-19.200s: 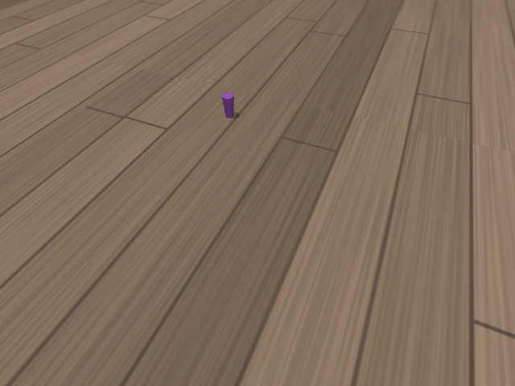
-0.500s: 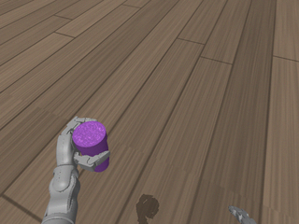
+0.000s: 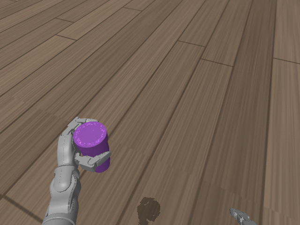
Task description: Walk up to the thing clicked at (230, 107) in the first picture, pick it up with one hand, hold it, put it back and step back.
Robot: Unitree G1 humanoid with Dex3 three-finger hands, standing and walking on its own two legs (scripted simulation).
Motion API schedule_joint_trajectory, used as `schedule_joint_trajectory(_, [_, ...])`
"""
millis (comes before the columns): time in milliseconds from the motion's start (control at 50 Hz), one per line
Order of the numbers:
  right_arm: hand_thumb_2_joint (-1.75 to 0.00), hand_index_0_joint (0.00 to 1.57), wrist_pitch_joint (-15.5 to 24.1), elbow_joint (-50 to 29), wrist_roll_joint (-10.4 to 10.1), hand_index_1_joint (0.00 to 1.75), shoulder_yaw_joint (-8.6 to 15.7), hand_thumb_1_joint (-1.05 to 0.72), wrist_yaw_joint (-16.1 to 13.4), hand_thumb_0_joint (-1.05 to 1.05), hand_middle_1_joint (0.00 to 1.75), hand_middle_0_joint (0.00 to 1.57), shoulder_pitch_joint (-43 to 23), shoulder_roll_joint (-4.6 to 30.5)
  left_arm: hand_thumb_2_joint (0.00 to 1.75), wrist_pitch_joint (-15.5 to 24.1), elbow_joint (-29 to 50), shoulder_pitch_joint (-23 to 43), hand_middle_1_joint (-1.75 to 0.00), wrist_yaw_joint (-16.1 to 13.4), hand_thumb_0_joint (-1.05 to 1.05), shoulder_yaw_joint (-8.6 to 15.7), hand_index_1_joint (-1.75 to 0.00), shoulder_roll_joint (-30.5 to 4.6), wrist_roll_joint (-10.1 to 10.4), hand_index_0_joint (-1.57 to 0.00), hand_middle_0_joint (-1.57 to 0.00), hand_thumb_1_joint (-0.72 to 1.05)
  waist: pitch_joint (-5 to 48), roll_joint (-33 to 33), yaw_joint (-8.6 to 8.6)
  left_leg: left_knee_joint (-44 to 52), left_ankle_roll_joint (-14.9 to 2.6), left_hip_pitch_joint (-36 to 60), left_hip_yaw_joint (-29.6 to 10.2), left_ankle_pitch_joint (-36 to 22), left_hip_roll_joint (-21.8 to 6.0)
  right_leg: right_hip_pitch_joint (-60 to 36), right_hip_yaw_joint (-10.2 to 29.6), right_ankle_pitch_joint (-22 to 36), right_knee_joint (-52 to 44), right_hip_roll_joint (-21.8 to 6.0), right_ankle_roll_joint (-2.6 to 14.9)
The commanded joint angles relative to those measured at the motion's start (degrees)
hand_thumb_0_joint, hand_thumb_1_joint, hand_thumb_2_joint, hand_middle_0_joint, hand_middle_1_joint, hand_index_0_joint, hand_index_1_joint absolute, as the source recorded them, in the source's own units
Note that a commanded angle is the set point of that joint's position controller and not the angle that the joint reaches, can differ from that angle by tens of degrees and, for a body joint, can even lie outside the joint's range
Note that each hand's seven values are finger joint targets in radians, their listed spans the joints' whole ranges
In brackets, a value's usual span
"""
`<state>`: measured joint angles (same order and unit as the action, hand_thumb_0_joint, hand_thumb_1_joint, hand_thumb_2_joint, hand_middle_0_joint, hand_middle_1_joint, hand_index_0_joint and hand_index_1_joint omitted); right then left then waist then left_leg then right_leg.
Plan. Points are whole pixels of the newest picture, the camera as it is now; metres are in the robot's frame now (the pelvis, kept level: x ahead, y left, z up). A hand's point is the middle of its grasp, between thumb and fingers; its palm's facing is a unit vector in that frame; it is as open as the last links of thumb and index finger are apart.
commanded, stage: hold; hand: left
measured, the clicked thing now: (96, 150) +0.32 +0.17 +0.02
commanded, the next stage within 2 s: crouch in 1.66 s
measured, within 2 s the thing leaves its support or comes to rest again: neither
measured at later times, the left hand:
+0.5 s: hand (91, 147) +0.32 +0.17 +0.05, palm faces +0.12 -0.99 -0.02, open 10.8 cm
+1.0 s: hand (90, 146) +0.32 +0.17 +0.05, palm faces +0.13 -0.99 -0.02, open 10.8 cm
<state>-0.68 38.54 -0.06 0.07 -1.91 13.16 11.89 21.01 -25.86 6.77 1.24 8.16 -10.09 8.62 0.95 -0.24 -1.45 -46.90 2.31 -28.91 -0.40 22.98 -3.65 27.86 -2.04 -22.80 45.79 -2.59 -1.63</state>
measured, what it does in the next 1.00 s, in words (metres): stands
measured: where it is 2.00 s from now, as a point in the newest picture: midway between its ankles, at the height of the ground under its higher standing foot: outside the picture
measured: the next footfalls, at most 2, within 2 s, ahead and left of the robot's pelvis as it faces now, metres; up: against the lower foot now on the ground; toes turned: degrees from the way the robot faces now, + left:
none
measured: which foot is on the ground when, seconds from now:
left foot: down 0.00-1.00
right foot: down 0.00-1.00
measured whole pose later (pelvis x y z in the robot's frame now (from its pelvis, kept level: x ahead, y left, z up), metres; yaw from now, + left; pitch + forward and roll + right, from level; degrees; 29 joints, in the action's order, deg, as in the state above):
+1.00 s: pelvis -0.01 +0.00 +0.00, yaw +0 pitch +4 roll -1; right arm 0.3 39.3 0.0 0.3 -1.5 13.0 12.1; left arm 22.3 -28.8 8.3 1.8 8.6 -10.3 8.4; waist 0.8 -0.2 -1.3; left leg -46.3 2.1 -28.6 -0.4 22.0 -3.5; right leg 27.5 -1.9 -21.7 45.0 -2.7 -1.7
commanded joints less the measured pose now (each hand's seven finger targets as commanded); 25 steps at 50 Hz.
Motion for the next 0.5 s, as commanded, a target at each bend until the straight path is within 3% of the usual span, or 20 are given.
schedule_joint_trajectory(0, [-0.91, 0.20, 2.5, -6.2, 0.1, 0.30, 2.9, -0.91, -0.6, 0.00, 0.30, 0.20, -1.3, 7.8, 1.20, 5.8, 16.7, 20.6, -1.38, 0.0, 0.00, 2.4, -1.39, -7.9, 1.2, -1.26, -1.25, 0.09, 16.3, -1.9, -0.50, 6.3, -1.78, 7.7, 1.3, -15.0, 2.8, -5.9, -0.7, 17.7, -6.1, 2.4, 1.26])
schedule_joint_trajectory(20, [-0.90, 0.20, 2.5, -6.4, 0.1, 0.30, 2.8, -0.91, -0.5, 0.00, 0.30, 0.20, -1.6, 7.5, 1.20, 5.6, 12.8, 18.2, -1.38, 0.3, 0.00, 1.7, -1.39, -6.6, 1.0, -1.26, -1.25, 0.09, 14.4, -0.5, -0.61, 6.2, -1.86, 6.5, 1.3, -13.8, 2.8, -5.3, -0.8, 16.6, -6.3, 2.5, 1.16])
schedule_joint_trajectory(60, [-0.90, 0.20, 2.6, -6.5, 0.2, 0.30, 3.0, -0.91, -0.4, 0.00, 0.30, 0.20, -1.5, 7.7, 1.20, 6.4, 17.5, 20.9, -1.38, 0.4, 0.00, 2.3, -1.38, -7.7, 1.4, -1.26, -1.24, 0.11, 17.7, -2.0, -0.09, 6.4, -1.81, 8.2, 1.3, -14.6, 2.8, -6.7, -0.7, 17.5, -6.3, 2.4, 1.25])
schedule_joint_trajectory(100, [-0.90, 0.20, 2.4, -6.6, 0.2, 0.30, 2.9, -0.91, -0.4, 0.00, 0.30, 0.20, -1.2, 7.7, 1.20, 6.0, 15.3, 19.1, -1.38, 0.3, 0.00, 1.6, -1.39, -6.7, 1.2, -1.26, -1.24, 0.11, 17.2, -1.6, -0.29, 6.3, -1.69, 8.5, 1.2, -16.0, 2.7, -6.7, -0.9, 18.3, -6.1, 2.5, 1.34])
schedule_joint_trajectory(120, [-0.90, 0.20, 2.6, -6.5, 0.1, 0.30, 3.0, -0.91, -0.4, 0.00, 0.30, 0.20, -1.3, 7.9, 1.19, 6.4, 20.2, 23.2, -1.37, 0.2, 0.00, 2.6, -1.37, -8.7, 1.5, -1.25, -1.24, 0.12, 18.2, -3.7, 0.17, 6.5, -1.50, 9.1, 1.3, -15.9, 2.8, -7.1, -0.7, 18.2, -6.1, 2.5, 1.48])
schedule_joint_trajectory(160, [-0.90, 0.20, 2.6, -6.4, 0.2, 0.30, 2.9, -0.91, -0.5, 0.00, 0.30, 0.20, -1.4, 7.6, 1.20, 5.4, 12.8, 18.0, -1.38, 0.1, 0.00, 2.1, -1.39, -6.5, 1.3, -1.26, -1.25, 0.13, 16.0, -0.2, -0.29, 6.3, -1.85, 7.6, 1.3, -15.4, 2.8, -6.7, -0.9, 18.0, -6.8, 2.5, 1.12])
schedule_joint_trajectory(180, [-0.90, 0.20, 2.8, -6.7, 0.0, 0.30, 3.0, -0.91, -0.4, 0.00, 0.30, 0.20, -1.9, 7.9, 1.21, 5.7, 14.7, 19.5, -1.39, 0.1, 0.00, 1.9, -1.39, -6.4, 1.6, -1.27, -1.25, 0.11, 15.3, 0.0, -0.46, 6.9, -1.92, 7.5, 1.3, -14.0, 2.8, -6.5, -0.8, 16.9, -7.0, 2.5, 1.09])
schedule_joint_trajectory(240, [-0.90, 0.20, 2.5, -6.3, 0.1, 0.30, 3.1, -0.91, -0.5, 0.00, 0.30, 0.20, -1.9, 7.8, 1.19, 6.2, 16.4, 21.0, -1.38, -0.4, 0.00, 3.8, -1.38, -9.2, 1.0, -1.26, -1.25, 0.08, 17.0, -2.6, 0.62, 7.1, -1.68, 8.4, 1.4, -14.6, 2.9, -7.1, -0.7, 16.7, -6.8, 2.3, 1.34])
schedule_joint_trajectory(280, [-0.90, 0.20, 2.6, -6.6, 0.3, 0.30, 2.9, -0.91, -0.3, 0.00, 0.30, 0.20, -2.0, 7.6, 1.19, 5.9, 12.5, 18.7, -1.38, -0.1, 0.00, 2.1, -1.38, -6.6, 0.9, -1.26, -1.25, 0.10, 14.5, -0.5, -0.14, 7.2, -1.78, 7.1, 1.2, -13.5, 2.7, -6.2, -1.0, 15.8, -6.9, 2.6, 1.29])
schedule_joint_trajectory(320, [-0.91, 0.20, 2.8, -6.5, 0.1, 0.30, 3.1, -0.91, -0.3, 0.00, 0.30, 0.20, -2.2, 7.8, 1.21, 6.6, 15.9, 21.5, -1.39, -0.2, 0.00, 4.5, -1.40, -9.0, 1.3, -1.26, -1.25, 0.11, 16.4, -1.3, 0.63, 7.2, -1.89, 7.3, 1.5, -12.6, 3.0, -7.3, -0.6, 15.3, -7.3, 2.2, 1.19])
schedule_joint_trajectory(340, [-0.90, 0.20, 2.7, -6.9, 0.1, 0.30, 3.0, -0.91, -0.3, 0.00, 0.30, 0.20, -2.4, 7.5, 1.21, 6.5, 15.6, 20.2, -1.40, -0.2, 0.00, 2.9, -1.40, -7.8, 1.0, -1.26, -1.25, 0.09, 16.7, -1.6, 0.50, 7.4, -1.80, 7.6, 1.6, -12.5, 3.0, -7.3, -0.7, 15.1, -7.2, 2.3, 1.33])
schedule_joint_trajectory(400, [-0.91, 0.20, 2.9, -7.0, 0.0, 0.30, 3.1, -0.91, -0.1, 0.00, 0.30, 0.20, -2.2, 8.0, 1.20, 6.4, 14.7, 19.9, -1.38, 0.3, 0.00, 1.4, -1.39, -6.4, 1.1, -1.25, -1.24, 0.12, 15.4, -1.9, -0.21, 7.8, -1.63, 8.0, 1.3, -12.1, 2.8, -6.0, -1.0, 14.5, -7.1, 2.6, 1.44])
schedule_joint_trajectory(420, [-0.90, 0.20, 2.9, -7.2, -0.1, 0.30, 3.1, -0.91, 0.0, 0.00, 0.30, 0.20, -2.6, 8.0, 1.20, 6.3, 13.1, 18.8, -1.38, 0.2, 0.00, 1.8, -1.38, -6.3, 1.1, -1.25, -1.24, 0.11, 14.5, -1.0, -0.18, 8.1, -1.67, 7.4, 1.3, -10.9, 2.7, -5.2, -1.2, 13.2, -7.2, 2.7, 1.50])
schedule_joint_trajectory(440, [-0.90, 0.20, 2.9, -7.0, 0.0, 0.30, 3.2, -0.91, -0.2, 0.00, 0.30, 0.20, -2.4, 8.0, 1.20, 6.8, 16.3, 21.3, -1.37, 0.0, 0.00, 3.6, -1.38, -8.6, 1.2, -1.25, -1.23, 0.12, 16.5, -1.8, 0.46, 7.8, -1.75, 7.7, 1.4, -11.2, 2.9, -6.4, -0.8, 13.6, -7.5, 2.4, 1.40])
schedule_joint_trajectory(480, [-0.90, 0.20, 3.1, -7.1, 0.1, 0.30, 3.0, -0.91, -0.1, 0.00, 0.30, 0.20, -2.4, 7.7, 1.20, 7.1, 18.8, 22.9, -1.38, 0.1, 0.00, 2.1, -1.38, -7.8, 1.5, -1.25, -1.24, 0.13, 17.6, -2.0, 0.16, 7.9, -1.69, 8.6, 1.3, -11.5, 2.8, -7.2, -0.9, 13.8, -7.4, 2.5, 1.39])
